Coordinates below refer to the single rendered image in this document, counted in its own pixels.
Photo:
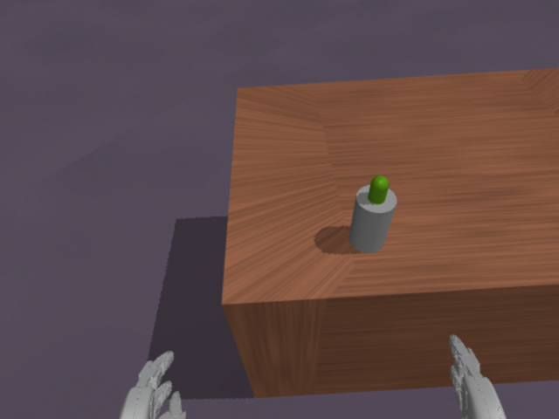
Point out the bottle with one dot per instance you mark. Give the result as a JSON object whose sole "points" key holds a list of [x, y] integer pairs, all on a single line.
{"points": [[374, 208]]}

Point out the right robot hand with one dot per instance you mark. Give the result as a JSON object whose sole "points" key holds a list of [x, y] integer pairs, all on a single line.
{"points": [[474, 394]]}

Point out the left robot hand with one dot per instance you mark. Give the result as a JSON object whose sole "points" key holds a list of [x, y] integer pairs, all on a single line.
{"points": [[142, 402]]}

